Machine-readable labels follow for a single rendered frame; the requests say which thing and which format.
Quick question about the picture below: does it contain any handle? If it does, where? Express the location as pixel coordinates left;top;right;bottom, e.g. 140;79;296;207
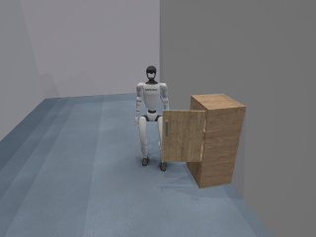
165;119;168;136

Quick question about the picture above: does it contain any robot right forearm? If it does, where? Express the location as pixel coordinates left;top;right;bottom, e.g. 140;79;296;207
135;98;142;117

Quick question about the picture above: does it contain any robot right foot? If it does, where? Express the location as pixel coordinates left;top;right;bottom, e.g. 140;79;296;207
142;156;148;167

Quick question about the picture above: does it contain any robot left foot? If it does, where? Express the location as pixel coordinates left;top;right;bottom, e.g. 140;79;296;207
160;160;166;172

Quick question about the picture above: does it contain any right robot hand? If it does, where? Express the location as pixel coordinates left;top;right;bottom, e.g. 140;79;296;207
134;116;139;128

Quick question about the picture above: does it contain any cupboard door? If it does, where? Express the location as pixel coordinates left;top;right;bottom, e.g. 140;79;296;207
162;110;205;162

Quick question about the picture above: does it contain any robot left forearm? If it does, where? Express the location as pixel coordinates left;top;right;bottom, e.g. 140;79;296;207
164;99;170;111

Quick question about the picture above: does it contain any robot left upper arm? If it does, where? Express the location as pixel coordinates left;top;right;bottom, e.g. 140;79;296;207
159;83;168;104

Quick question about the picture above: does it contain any robot right upper arm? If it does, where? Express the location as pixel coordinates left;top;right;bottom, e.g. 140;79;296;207
136;82;144;103

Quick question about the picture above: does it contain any robot foot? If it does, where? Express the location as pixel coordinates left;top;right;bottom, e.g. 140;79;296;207
160;160;166;172
142;156;148;167

